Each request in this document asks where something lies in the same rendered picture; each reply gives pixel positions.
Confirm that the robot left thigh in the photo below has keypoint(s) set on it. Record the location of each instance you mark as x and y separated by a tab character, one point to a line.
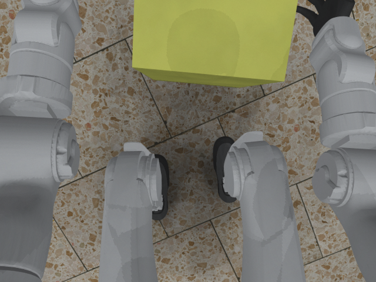
126	251

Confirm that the right robot forearm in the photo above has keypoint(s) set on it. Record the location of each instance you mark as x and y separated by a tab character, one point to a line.
346	85

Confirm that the left robot forearm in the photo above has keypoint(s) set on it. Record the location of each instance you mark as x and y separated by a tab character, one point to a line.
41	60

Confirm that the right robot upper arm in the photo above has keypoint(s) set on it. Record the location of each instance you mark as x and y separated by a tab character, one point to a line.
345	178

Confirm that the left robot upper arm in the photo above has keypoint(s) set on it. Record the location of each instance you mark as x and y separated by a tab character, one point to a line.
36	155

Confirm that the robot right shin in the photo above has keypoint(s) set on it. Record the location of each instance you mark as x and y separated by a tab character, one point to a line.
253	137

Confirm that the right robot hand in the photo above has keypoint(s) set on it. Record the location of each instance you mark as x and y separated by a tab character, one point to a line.
326	9

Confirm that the carton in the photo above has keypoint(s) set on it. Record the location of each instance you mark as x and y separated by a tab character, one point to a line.
231	43

